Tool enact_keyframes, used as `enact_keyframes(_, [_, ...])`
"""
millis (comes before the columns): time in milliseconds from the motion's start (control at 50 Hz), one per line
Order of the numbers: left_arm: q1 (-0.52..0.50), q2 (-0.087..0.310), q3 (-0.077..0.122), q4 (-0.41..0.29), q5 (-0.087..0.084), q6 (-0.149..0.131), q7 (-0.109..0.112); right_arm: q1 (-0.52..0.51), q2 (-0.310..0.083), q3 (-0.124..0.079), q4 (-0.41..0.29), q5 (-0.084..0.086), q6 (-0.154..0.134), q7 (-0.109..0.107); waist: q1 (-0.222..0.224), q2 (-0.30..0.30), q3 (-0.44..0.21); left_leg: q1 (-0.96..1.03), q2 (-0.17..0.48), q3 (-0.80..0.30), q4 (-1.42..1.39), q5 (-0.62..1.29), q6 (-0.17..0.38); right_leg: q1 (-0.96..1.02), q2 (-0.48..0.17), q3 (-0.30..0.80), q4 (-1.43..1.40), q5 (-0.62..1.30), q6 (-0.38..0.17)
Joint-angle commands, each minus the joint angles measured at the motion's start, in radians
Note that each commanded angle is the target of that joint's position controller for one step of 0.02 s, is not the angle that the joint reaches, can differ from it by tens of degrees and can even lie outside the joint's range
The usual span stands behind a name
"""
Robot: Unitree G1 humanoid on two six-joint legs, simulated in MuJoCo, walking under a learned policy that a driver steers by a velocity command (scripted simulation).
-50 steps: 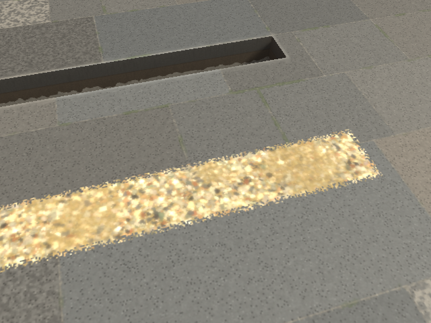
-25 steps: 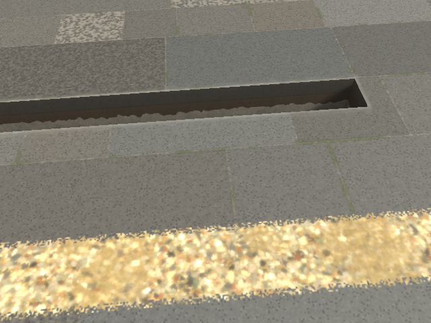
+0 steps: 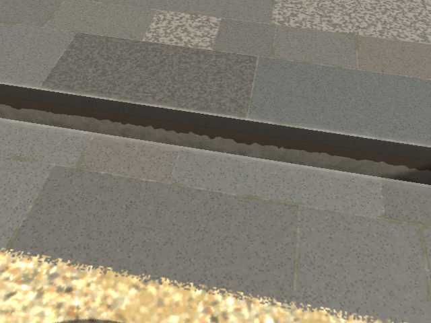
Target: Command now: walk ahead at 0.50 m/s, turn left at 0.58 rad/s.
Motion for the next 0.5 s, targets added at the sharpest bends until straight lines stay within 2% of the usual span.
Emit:
enact_keyframes(20, [-0.041,0.069,0.011,-0.069,-0.002,0.010,-0.003,0.062,-0.134,-0.024,-0.052,0.000,-0.015,-0.001,-0.003,0.065,-0.006,0.027,0.256,-0.255,-0.116,0.358,0.090,-0.070,0.029,-0.043,-0.100,0.113,0.018])
enact_keyframes(100, [-0.158,0.071,0.001,-0.117,-0.006,0.006,-0.011,0.132,-0.137,-0.021,-0.049,-0.005,-0.012,-0.007,-0.046,0.086,-0.006,0.131,0.256,-0.274,-0.085,0.401,0.071,-0.109,0.061,-0.040,-0.237,0.194,0.007])
enact_keyframes(180, [-0.250,0.063,-0.014,-0.160,-0.013,-0.011,-0.021,0.183,-0.123,-0.010,-0.034,-0.016,-0.016,-0.019,-0.078,0.102,0.014,0.204,0.280,-0.274,-0.057,0.504,0.062,-0.060,0.096,-0.069,-0.381,0.211,-0.034])
enact_keyframes(200, [-0.245,0.068,-0.015,-0.165,-0.015,-0.016,-0.022,0.179,-0.128,-0.010,-0.032,-0.018,-0.018,-0.023,-0.069,0.107,0.017,0.210,0.293,-0.278,-0.050,0.533,0.055,-0.019,0.102,-0.066,-0.416,0.203,-0.052])
enact_keyframes(240, [-0.137,0.096,-0.005,-0.140,-0.017,-0.026,-0.015,0.127,-0.154,-0.012,-0.040,-0.019,-0.025,-0.027,-0.006,0.117,-0.004,0.187,0.299,-0.258,0.012,0.697,0.020,0.162,0.137,-0.072,-0.482,0.142,-0.093])
enact_keyframes(260, [-0.033,0.122,0.007,-0.107,-0.020,-0.031,-0.006,0.112,-0.169,-0.015,-0.039,-0.021,-0.029,-0.025,0.037,0.117,-0.052,0.187,0.287,-0.244,0.113,0.830,0.005,0.287,0.170,-0.083,-0.496,0.098,-0.114])
enact_keyframes(280, [0.120,0.142,0.018,-0.061,-0.021,-0.041,0.007,0.092,-0.175,-0.015,-0.038,-0.021,-0.032,-0.018,0.113,0.085,-0.128,0.152,0.245,-0.203,0.290,0.834,-0.012,0.467,0.169,-0.083,-0.556,0.130,-0.138])
enact_keyframes(300, [0.277,0.196,0.033,-0.037,0.000,-0.050,0.023,0.098,-0.134,-0.003,-0.060,-0.016,-0.037,-0.011,0.167,0.020,-0.245,-0.005,0.198,-0.177,0.542,0.566,-0.024,0.707,0.001,0.093,-0.553,0.023,-0.181])
enact_keyframes(320, [0.344,0.300,0.061,-0.024,0.018,-0.043,0.020,0.253,-0.041,0.011,-0.058,0.027,-0.033,-0.006,0.112,-0.236,-0.381,-0.317,0.013,-0.077,0.916,-0.137,-0.075,0.965,-0.277,0.584,-0.620,-0.026,-0.338])
enact_keyframes(340, [0.281,0.222,0.051,-0.019,-0.015,-0.029,0.006,0.232,-0.118,0.003,-0.042,-0.009,-0.030,-0.012,0.085,-0.142,-0.317,-0.426,0.041,-0.118,1.012,-0.287,-0.060,0.872,-0.272,0.733,-0.727,-0.114,-0.341])
enact_keyframes(360, [0.174,0.152,0.034,-0.038,-0.026,-0.028,0.002,0.135,-0.123,0.000,-0.058,-0.019,-0.026,-0.009,0.056,-0.046,-0.145,-0.456,0.094,-0.116,1.008,-0.197,-0.062,0.709,-0.235,0.564,-0.747,-0.142,-0.323])
enact_keyframes(380, [0.128,0.101,0.022,-0.038,-0.022,-0.033,-0.003,0.061,-0.109,0.006,-0.076,-0.024,-0.027,-0.002,0.052,0.021,-0.078,-0.447,0.128,-0.106,0.956,-0.141,-0.063,0.603,-0.185,0.437,-0.770,-0.058,-0.299])
enact_keyframes(400, [0.131,0.084,0.015,-0.023,-0.019,-0.038,-0.001,0.035,-0.097,0.007,-0.085,-0.026,-0.021,0.004,0.038,0.000,-0.045,-0.429,0.153,-0.096,0.913,-0.126,-0.064,0.543,-0.141,0.342,-0.786,0.042,-0.273])
enact_keyframes(420, [0.140,0.070,0.008,-0.003,-0.023,-0.044,0.001,0.039,-0.087,0.010,-0.089,-0.036,-0.011,0.012,0.017,-0.031,-0.038,-0.396,0.170,-0.086,0.876,-0.120,-0.072,0.494,-0.104,0.270,-0.805,0.107,-0.253])
enact_keyframes(460, [0.187,0.073,0.007,0.029,-0.029,-0.060,-0.003,0.048,-0.064,0.016,-0.085,-0.042,0.003,0.021,0.005,-0.055,-0.049,-0.377,0.176,-0.061,0.837,-0.110,-0.084,0.479,-0.081,0.206,-0.821,0.223,-0.253])
enact_keyframes(500, [0.223,0.089,0.010,0.050,-0.034,-0.066,-0.005,-0.001,-0.053,0.021,-0.099,-0.046,0.008,0.029,0.004,-0.054,-0.035,-0.432,0.200,-0.030,0.785,-0.070,-0.099,0.483,-0.074,0.159,-0.851,0.248,-0.262])
Keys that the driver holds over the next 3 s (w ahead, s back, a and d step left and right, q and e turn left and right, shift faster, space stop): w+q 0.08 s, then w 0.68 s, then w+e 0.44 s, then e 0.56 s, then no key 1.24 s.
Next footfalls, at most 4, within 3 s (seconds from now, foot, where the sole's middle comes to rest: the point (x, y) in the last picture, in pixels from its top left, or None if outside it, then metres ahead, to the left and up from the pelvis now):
0.30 right None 0.36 -0.12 -0.78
0.82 left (173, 288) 0.58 0.12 -0.78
1.36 right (224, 213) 0.85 -0.05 -0.78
2.02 left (175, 198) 0.92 0.12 -0.78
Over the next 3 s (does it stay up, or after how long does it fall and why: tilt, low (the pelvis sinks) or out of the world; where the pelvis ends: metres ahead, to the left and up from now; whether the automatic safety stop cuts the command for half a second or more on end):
stays up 0.80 0.06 0.00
